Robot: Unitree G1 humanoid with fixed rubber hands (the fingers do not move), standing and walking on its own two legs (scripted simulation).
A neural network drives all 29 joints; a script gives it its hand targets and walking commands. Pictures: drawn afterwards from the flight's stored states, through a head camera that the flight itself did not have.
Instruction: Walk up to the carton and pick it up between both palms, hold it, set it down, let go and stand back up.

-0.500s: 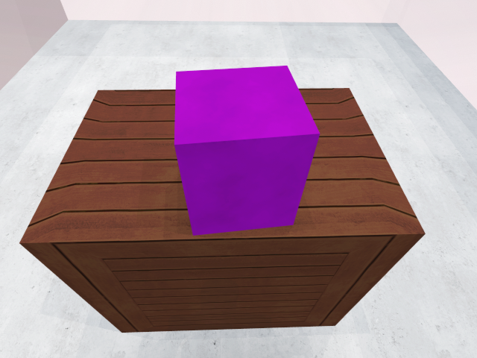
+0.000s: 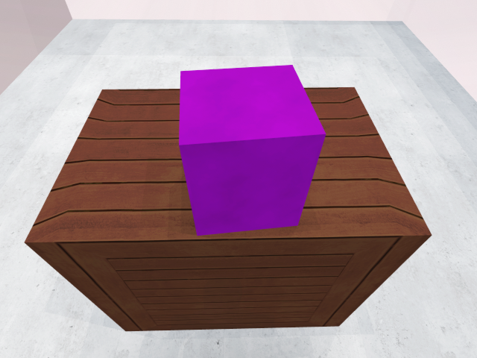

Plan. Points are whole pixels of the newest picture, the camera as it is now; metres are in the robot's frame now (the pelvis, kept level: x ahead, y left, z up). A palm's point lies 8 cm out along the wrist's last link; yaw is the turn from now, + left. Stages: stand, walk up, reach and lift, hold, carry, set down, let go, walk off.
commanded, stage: walk up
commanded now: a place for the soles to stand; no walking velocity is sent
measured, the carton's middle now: (243, 153) +0.48 -0.01 +0.07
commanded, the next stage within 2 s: none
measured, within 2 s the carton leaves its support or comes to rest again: neither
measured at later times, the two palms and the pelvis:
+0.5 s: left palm out of the picture +0.08 +0.30 -0.10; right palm out of the picture +0.08 -0.29 -0.13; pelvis +0.00 +0.00 +0.00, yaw +0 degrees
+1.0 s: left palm out of the picture +0.05 +0.33 -0.12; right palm out of the picture +0.04 -0.27 -0.13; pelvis -0.02 +0.03 -0.01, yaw +2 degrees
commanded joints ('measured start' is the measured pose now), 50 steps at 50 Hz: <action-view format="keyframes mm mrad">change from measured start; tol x32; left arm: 1 -48 312 98 -26 11 -36 10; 50 -154 231 91 -60 9 16 -7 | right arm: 1 -7 -225 -62 -71 -12 -15 -15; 50 47 -318 -83 -69 -30 -88 -60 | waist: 1 30 -33 -140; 50 -6 109 -100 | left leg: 1 -126 40 -66 -2 171 13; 11 -189 252 -444 -352 153 168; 21 -95 44 11 230 -195 8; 29 -109 265 -418 -276 302 185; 37 -125 40 21 285 -215 1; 43 -22 309 -570 -346 103 135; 50 92 270 -460 -206 512 133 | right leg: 1 187 -290 287 -241 165 -148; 12 86 18 99 29 -157 -4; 20 83 -420 385 -301 158 -240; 29 15 20 77 111 -197 14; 36 168 -405 369 -253 273 -231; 50 -195 -39 147 190 -218 14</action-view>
